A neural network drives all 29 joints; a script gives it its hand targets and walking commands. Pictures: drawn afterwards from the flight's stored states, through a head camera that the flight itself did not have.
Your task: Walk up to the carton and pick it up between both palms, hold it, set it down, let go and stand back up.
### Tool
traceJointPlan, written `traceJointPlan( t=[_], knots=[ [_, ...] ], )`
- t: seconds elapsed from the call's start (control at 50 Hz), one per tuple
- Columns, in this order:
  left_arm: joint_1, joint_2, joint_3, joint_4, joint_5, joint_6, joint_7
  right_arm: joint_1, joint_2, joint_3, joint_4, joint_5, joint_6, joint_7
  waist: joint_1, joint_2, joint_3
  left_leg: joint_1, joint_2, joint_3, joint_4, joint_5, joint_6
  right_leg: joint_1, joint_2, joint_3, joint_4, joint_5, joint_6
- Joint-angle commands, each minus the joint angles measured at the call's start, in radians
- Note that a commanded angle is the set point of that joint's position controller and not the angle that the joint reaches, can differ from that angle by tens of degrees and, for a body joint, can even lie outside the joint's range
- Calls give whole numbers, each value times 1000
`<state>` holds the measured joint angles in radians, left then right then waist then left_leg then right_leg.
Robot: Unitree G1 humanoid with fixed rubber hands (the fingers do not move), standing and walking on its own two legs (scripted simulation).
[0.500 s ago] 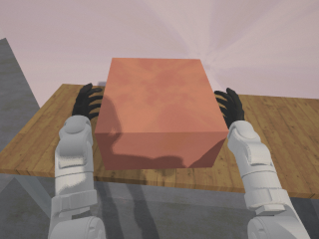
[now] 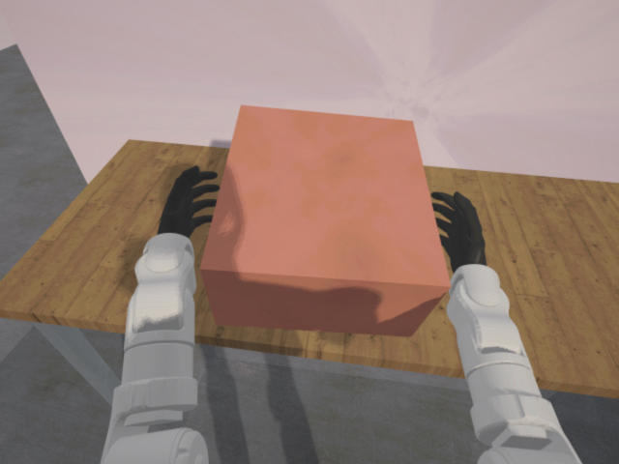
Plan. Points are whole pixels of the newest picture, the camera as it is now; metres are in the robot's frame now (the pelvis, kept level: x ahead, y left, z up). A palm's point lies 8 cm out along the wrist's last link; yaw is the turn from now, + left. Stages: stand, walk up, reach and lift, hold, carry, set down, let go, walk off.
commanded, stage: set down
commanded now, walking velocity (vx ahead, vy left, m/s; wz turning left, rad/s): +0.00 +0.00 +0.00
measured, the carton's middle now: (321, 215) +0.45 -0.01 +0.10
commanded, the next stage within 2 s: none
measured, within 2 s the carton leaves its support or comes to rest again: rests again in 1.94 s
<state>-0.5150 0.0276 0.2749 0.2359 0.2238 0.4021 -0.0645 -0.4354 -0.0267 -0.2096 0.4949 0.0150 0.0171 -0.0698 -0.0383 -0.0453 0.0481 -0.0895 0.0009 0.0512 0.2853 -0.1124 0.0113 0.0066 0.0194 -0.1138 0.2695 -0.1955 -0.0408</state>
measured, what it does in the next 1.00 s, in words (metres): stands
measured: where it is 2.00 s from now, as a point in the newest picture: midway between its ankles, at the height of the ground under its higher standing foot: outside the picture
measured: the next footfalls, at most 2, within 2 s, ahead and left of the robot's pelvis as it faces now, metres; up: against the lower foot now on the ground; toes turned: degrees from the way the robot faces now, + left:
none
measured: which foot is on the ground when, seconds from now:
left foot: down 0.00-1.00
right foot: down 0.00-1.00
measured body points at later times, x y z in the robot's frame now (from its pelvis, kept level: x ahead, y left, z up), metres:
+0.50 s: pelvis +0.01 +0.00 +0.00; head +0.02 +0.01 +0.45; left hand +0.40 +0.17 +0.12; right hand +0.37 -0.20 +0.09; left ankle +0.03 +0.11 -0.75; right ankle -0.02 -0.08 -0.75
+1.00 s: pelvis +0.01 +0.01 +0.00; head +0.04 +0.02 +0.45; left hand +0.42 +0.16 +0.09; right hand +0.39 -0.21 +0.07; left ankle +0.03 +0.11 -0.75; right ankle -0.02 -0.08 -0.75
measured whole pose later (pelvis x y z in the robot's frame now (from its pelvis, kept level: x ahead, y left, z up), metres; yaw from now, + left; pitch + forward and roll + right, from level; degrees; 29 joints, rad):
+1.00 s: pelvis +0.01 +0.01 +0.00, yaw -2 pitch +2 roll +0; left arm -0.64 0.01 0.31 0.68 0.25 0.13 -0.02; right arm -0.53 -0.02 -0.44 0.79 -0.17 -0.18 -0.01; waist 0.00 -0.03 0.01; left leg -0.19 0.01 0.08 0.28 -0.12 0.01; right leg -0.10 0.02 -0.08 0.25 -0.18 -0.04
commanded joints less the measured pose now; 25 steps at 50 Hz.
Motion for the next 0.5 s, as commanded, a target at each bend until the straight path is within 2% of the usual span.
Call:
traceJointPlan(
  t=[0.0, 0.08, 0.16, 0.24, 0.34, 0.42, 0.48],
  knots=[
    [-516, -390, -382, -54, -68, -63, -118, -768, 375, 419, -252, 4, -114, 68, -18, 16, -468, 196, -15, -4, 20, 247, -8, 79, -24, 16, 11, 490, 111],
    [-450, -353, -281, 9, -17, -25, -160, -705, 375, 399, -163, 7, -85, 55, -9, -13, -317, 90, -24, 8, -31, 137, 20, 155, -44, 35, 20, 513, 130],
    [-437, -347, -240, 6, 6, -11, -177, -693, 370, 384, -148, 18, -84, 52, 1, 8, -283, 98, -24, 12, -34, 162, 18, 167, -45, 33, 27, 539, 130],
    [-480, -369, -282, -33, -22, -42, -160, -738, 371, 387, -201, 16, -121, 60, 5, 41, -376, 162, -19, 11, 3, 264, -4, 124, -30, 14, 34, 557, 117],
    [-561, -413, -387, -63, -75, -119, -109, -799, 371, 394, -266, -6, -183, 74, 1, 72, -555, 236, -11, -1, 51, 380, -34, 72, -13, -4, 41, 595, 103],
    [-604, -423, -395, 4, -80, -174, -81, -813, 375, 367, -219, -48, -203, 87, 0, 46, -605, 221, -3, -6, 48, 345, -30, 57, -14, -1, 38, 574, 105],
    [-587, -412, -332, 112, -48, -179, -90, -784, 373, 315, -116, -86, -191, 93, 3, 11, -523, 161, 1, 2, 16, 242, -13, 65, -22, 8, 25, 527, 111]
  ],
)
